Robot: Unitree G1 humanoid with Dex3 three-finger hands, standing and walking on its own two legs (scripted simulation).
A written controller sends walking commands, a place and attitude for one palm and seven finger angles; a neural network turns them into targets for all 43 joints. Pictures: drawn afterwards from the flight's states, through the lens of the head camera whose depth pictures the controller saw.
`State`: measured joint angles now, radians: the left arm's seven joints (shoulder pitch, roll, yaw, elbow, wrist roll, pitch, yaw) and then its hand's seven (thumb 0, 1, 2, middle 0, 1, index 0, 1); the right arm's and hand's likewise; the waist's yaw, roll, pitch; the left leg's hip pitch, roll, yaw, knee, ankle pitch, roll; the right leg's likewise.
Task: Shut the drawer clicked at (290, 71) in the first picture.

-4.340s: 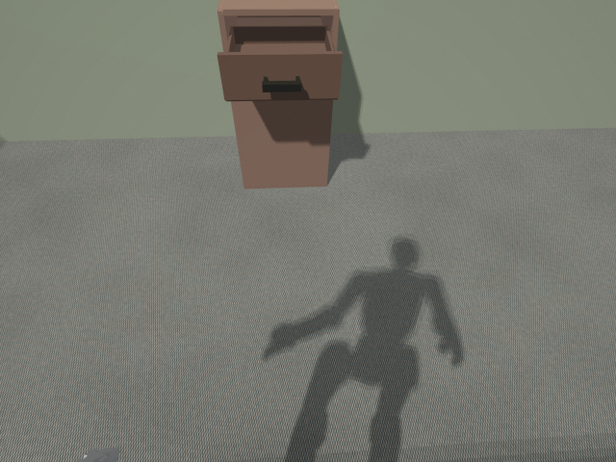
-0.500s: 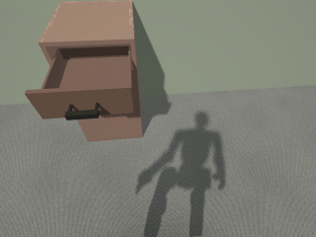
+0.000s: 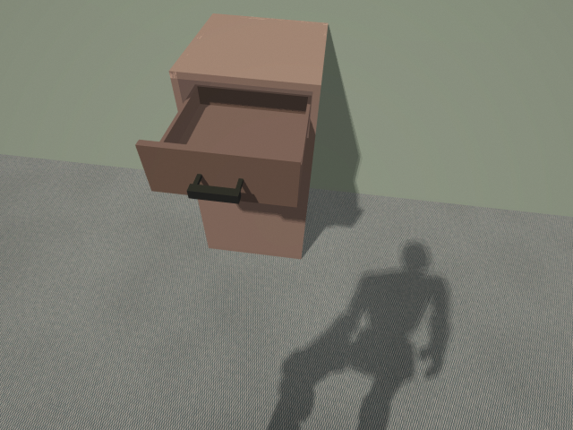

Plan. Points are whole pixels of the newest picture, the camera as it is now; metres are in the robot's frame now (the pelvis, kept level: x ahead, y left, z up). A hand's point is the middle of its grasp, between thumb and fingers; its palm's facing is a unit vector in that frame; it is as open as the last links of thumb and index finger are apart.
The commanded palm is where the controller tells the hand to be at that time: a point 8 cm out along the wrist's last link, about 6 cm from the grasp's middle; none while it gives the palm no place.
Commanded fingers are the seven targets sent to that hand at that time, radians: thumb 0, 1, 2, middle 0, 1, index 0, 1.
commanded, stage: take the last steps up to it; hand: left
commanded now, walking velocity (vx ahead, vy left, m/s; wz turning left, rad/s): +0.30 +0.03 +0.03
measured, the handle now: (216, 187) +0.60 +0.22 -0.06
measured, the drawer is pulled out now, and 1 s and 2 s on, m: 0.29 0.29 0.29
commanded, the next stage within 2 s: come to a stop and stand still in 0.80 s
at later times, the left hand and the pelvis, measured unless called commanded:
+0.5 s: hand (204, 376) +0.23 +0.17 -0.17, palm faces -0.01 -0.98 -0.21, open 7.3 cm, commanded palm none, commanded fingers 0.00 0.90 0.90 -0.20 -0.30 -0.20 -0.30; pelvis +0.12 -0.01 -0.02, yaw +0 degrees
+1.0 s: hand (191, 404) +0.19 +0.18 -0.19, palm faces +0.15 -0.98 -0.16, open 7.3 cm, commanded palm none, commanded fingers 0.00 0.90 0.90 -0.20 -0.30 -0.20 -0.30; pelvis +0.26 +0.02 -0.01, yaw +2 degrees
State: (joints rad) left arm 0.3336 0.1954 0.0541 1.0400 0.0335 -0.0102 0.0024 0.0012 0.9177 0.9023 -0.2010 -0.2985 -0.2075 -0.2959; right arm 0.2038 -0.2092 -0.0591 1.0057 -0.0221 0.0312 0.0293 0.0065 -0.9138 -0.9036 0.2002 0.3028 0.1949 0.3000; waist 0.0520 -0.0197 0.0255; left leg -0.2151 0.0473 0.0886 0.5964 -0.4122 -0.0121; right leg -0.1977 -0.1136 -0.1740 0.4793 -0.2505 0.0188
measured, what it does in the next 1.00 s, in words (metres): walks ahead: left foot, then right foot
